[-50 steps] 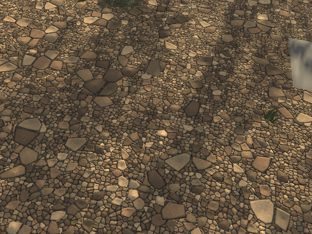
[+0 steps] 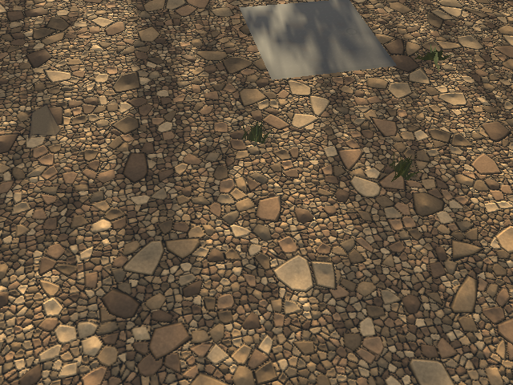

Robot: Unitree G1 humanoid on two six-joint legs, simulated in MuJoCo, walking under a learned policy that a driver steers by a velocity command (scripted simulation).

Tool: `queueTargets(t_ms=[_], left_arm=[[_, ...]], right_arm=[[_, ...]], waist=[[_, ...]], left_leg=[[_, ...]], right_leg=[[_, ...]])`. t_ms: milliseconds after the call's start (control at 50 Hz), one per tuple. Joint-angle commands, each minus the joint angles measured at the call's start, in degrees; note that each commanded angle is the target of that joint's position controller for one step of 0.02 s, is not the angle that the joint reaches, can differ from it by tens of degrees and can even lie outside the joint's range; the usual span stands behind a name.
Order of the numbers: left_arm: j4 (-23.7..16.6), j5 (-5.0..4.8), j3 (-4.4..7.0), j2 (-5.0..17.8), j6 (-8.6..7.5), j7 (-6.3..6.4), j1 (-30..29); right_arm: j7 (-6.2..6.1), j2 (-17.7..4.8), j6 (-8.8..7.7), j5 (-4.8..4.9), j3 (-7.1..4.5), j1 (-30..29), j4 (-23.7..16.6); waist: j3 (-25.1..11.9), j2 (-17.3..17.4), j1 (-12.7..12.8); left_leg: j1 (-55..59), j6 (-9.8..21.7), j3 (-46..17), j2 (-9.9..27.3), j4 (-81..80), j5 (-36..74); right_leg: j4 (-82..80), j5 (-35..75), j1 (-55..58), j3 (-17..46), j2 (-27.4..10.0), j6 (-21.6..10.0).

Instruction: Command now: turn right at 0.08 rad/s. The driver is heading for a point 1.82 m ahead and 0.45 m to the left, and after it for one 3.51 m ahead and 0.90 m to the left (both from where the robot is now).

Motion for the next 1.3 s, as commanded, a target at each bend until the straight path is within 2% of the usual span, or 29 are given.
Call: queueTargets(t_ms=[20, 100, 180, 200, 220, 240, 260, 300, 480, 560, 620, 640, 660, 680, 700, 720, 760, 800, 920, 980, 1040, 1080, 1120, 1140, 1160, 1180, 1200, 1240, 1300], left_arm=[[-0.2, -0.01, 0.41, 3.3, -0.05, -0.09, 2.6], [-0.6, 0.87, 0.28, 4.8, -0.96, 0.37, -1.4], [1.8, 0.8, -0.3, 3.0, -3.72, 1.16, 6.1], [3.0, 1.41, 0.48, 6.7, -4.43, 1.95, 12.0], [3.7, 1.22, 2.14, 12.9, -4.66, 2.29, 14.7], [4.2, 1.64, 2.24, 11.6, -5.16, 2.27, 12.4], [3.3, 1.35, 1.39, 8.2, -5.81, 2.14, 9.1], [2.6, 0.98, 0.69, 5.6, -6.86, 1.94, 6.1], [5.4, 0.95, 0.6, 5.5, -8.98, 0.63, 10.5], [7.1, 0.38, 0.77, 7.3, -8.57, 1.18, 12.3], [7.8, -0.03, 0.67, 7.7, -7.71, 1.14, 15.4], [7.7, -0.52, 1.03, 9.8, -7.69, 0.75, 13.7], [5.5, -1.69, 1.65, 10.6, -8.25, 0.3, 7.5], [2.7, -1.87, 0.79, 6.3, -9.08, 0.3, 5.1], [1.0, -1.71, 0.6, 6.0, -9.73, 0.49, 1.8], [0.6, -1.72, 0.12, 5.2, -9.89, 0.4, 3.4], [1.1, 1.08, 0.28, 5.5, -8.92, -0.01, 1.1], [1.4, 2.38, -0.07, 3.5, -7.12, -0.68, 2.4], [-1.6, 1.39, -0.97, 1.1, -8.35, -2.29, -6.1], [-2.6, 0.41, -1.01, 1.4, -8.57, -2.37, -10.0], [-3.1, 0.5, -0.42, 3.0, -8.58, -2.28, -11.0], [-0.6, 0.81, 0.3, 3.7, -8.92, -2.08, -3.9], [5.2, 2.14, 1.14, 4.4, -9.56, -1.31, 11.4], [6.6, 3.01, 2.43, 9.2, -9.5, -0.64, 18.7], [7.2, 2.16, 2.33, 9.4, -9.12, -1.41, 20.8], [6.6, -0.29, 3.38, 10.3, -8.48, -1.18, 16.9], [5.0, -0.62, 2.75, 7.2, -7.9, -0.93, 11.5], [4.9, 0.07, 1.63, 4.2, -7.29, -0.51, 7.7], [5.4, -0.04, 2.14, 6.2, -7.55, -0.32, 7.4]], right_arm=[[0.07, -7.3, -0.94, 0.11, -1.52, -1.5, -2.2], [1.29, -12.7, 0.89, -0.12, -4.17, 5.9, 1.4], [1.63, -11.0, 1.19, 0.68, -5.25, 0.9, 0.8], [1.79, -7.9, 0.42, 1.08, -4.68, -2.8, -1.3], [2.21, -4.9, -0.41, 1.68, -3.84, -7.7, -4.5], [2.16, -8.3, -0.93, -0.03, -4.51, -8.7, -4.5], [2.65, -8.7, -1.38, -0.01, -4.89, -5.2, -3.0], [3.54, -8.8, -1.43, -0.29, -5.23, -1.0, -0.9], [7.18, -6.3, -1.03, -0.69, -4.13, -11.3, -6.0], [6.71, -5.3, -1.18, -1.87, -3.73, -12.6, -6.5], [5.1, -8.9, -1.9, -2.52, -5.55, -2.4, -1.9], [4.56, -9.0, -2.26, -2.49, -6.36, 4.9, 0.7], [4.0, -11.7, -2.04, -1.85, -7.88, 12.9, 3.1], [3.86, -15.6, -2.45, -1.84, -8.42, 13.5, 4.4], [3.52, -17.0, -2.92, -0.77, -8.68, 15.5, 4.2], [2.7, -15.9, -3.12, -0.47, -8.38, 13.3, 4.6], [1.92, -11.0, -3.08, -0.35, -6.93, 6.6, 4.0], [1.61, -9.8, -3.5, -0.02, -6.34, 5.4, 4.3], [1.82, -6.9, -6.54, 0.69, -4.89, 6.2, 8.7], [1.58, -7.3, -7.38, 1.15, -4.56, 9.4, 11.1], [0.5, -8.5, -7.14, -0.14, -4.63, 12.1, 13.5], [0.08, -9.6, -6.86, -1.04, -4.68, 12.6, 14.2], [0.03, -10.2, -6.48, -0.79, -4.65, 10.2, 13.4], [0.08, -6.7, -6.93, -0.05, -3.68, 10.2, 10.9], [-0.34, -4.7, -6.78, 0.98, -3.16, 15.3, 11.0], [-0.39, -7.6, -6.42, -0.09, -3.29, 13.8, 10.3], [0.23, -8.8, -6.68, -0.86, -3.32, 7.5, 8.3], [1.53, -8.4, -5.9, -1.9, -3.43, 2.8, 6.2], [2.06, -5.1, -3.63, -2.27, -2.38, 2.1, 5.2]], waist=[[-3.9, 10.8, 0.9], [-1.1, 13.5, -2.4], [-0.4, 8.9, 3.8], [-1.7, 2.3, 6.9], [0.2, -9.6, 8.8], [6.4, -4.4, 7.2], [6.8, -1.5, 4.2], [5.3, -3.0, 1.9], [5.6, -2.9, 3.8], [4.8, -1.8, 3.6], [-3.5, 1.7, 0.5], [-7.0, 2.7, -4.3], [-11.0, 8.9, -10.8], [-13.0, 12.7, -8.5], [-15.6, 8.3, -9.3], [-13.0, 6.0, -6.2], [-3.9, 1.3, -2.7], [-2.9, 1.8, -0.6], [1.7, 5.3, -1.0], [3.3, 5.3, -2.7], [5.6, 3.2, -2.8], [2.0, 2.6, -0.1], [-3.5, 1.3, 6.5], [-8.7, -8.5, 7.5], [-16.1, -9.4, 5.0], [-17.3, -3.1, 5.0], [-12.0, 1.0, 4.2], [-4.0, 4.1, 0.9], [-1.5, 2.7, -1.6]], left_leg=[[3.6, 7.0, -10.6, 11.7, -6.6, 19.6], [5.4, 9.2, -20.2, 11.2, -10.8, -14.9], [-10.2, 6.0, -19.8, 6.9, -6.9, -21.2], [-22.4, 3.0, -14.6, 3.0, 2.0, -22.4], [-32.7, 1.0, -2.9, -4.4, 16.0, -17.9], [-35.2, 1.4, -3.8, -0.1, 23.8, -15.1], [-34.0, 1.5, -5.1, 1.5, 26.9, -11.6], [-32.7, 0.6, -4.2, 2.5, 30.4, -6.9], [-27.3, 0.2, 1.4, 5.5, 17.6, 11.4], [-17.7, 3.3, 6.7, 2.2, 6.5, 10.1], [-0.6, 5.6, 10.3, -5.7, 6.2, 1.6], [13.6, 7.1, 8.8, -5.9, 2.7, 2.1], [30.7, 11.2, -4.0, 2.0, -0.9, 3.2], [34.7, 12.9, -16.1, 12.8, 1.2, 22.5], [31.1, 14.9, -19.0, 17.0, 2.2, 43.8], [26.9, 16.1, -21.8, 18.4, -0.7, 40.1], [13.9, 13.7, -19.8, 13.1, -6.1, 28.3], [7.5, 14.2, -17.9, 11.9, -9.1, 29.0], [-2.1, 9.9, -6.6, 5.4, -16.1, 22.2], [0.9, 8.1, -7.5, 8.8, -19.0, 18.4], [10.8, 6.9, -5.2, 11.2, -16.6, 25.9], [15.0, 5.6, -1.9, 10.1, -5.4, 40.0], [9.0, 3.5, 2.8, 5.9, 18.2, 44.4], [-8.9, 1.0, 5.0, 0.1, 42.5, 7.7], [-24.6, -1.5, -0.4, -4.8, 57.7, -20.1], [-30.2, -1.4, -3.9, -0.8, 60.2, -15.0], [-30.4, -0.9, -4.7, 2.4, 56.0, -11.3], [-26.3, -1.7, -3.7, 4.8, 48.3, -10.4], [-19.1, -3.8, -1.1, 5.8, 36.6, -8.4]], right_leg=[[-3.5, -0.1, 1.8, -3.0, -2.7, 1.7], [-12.4, -2.9, -0.4, -9.1, -2.1, 0.1], [-28.9, 7.4, 19.2, -7.5, -4.2, -4.9], [-32.5, -0.8, 30.5, 0.8, -12.7, -7.2], [-39.6, -16.8, 31.3, 18.1, -24.1, -11.8], [-40.9, -14.4, 25.4, 20.2, -28.6, -14.1], [-40.5, -10.3, 24.0, 16.4, -26.6, -13.5], [-40.7, 1.1, 24.4, 7.0, -22.5, -11.1], [-36.0, 28.2, 21.1, -11.8, -19.8, -8.7], [-28.9, 46.7, 22.8, -16.7, -19.7, -6.4], [-7.0, 60.7, 19.5, -20.1, -17.6, -5.0], [6.2, 54.5, 9.0, -21.4, -16.2, -3.7], [28.3, 29.4, -9.6, -20.6, -10.0, -1.1], [40.7, -3.2, -19.7, -14.6, -7.4, -1.4], [40.3, -3.9, -17.4, -7.2, -9.5, -2.2], [35.1, 0.2, -18.8, -5.8, -10.7, -2.1], [24.4, 3.6, -16.3, -6.3, -13.1, -1.9], [19.9, 4.2, -12.0, -7.4, -13.2, -1.0], [-6.5, 31.8, -5.3, -11.7, -11.4, -0.9], [-13.8, 39.8, -3.1, -10.8, -10.6, -3.0], [-18.1, 34.2, -6.7, -9.5, -8.6, -5.0], [-19.7, 29.7, -1.0, -10.4, -4.9, -6.6], [-23.2, 32.2, 14.1, -11.5, -2.9, -8.9], [-16.2, 53.0, 31.0, 3.8, -17.2, -16.3], [-15.4, 67.3, 43.7, 22.7, -28.0, -24.1], [-19.4, 47.3, 40.6, 24.9, -28.4, -27.1], [-24.2, 31.4, 32.0, 22.6, -25.1, -24.6], [-29.2, 28.1, 16.0, 19.2, -21.7, -21.6], [-32.0, 30.4, 4.0, 12.5, -16.3, -18.8]])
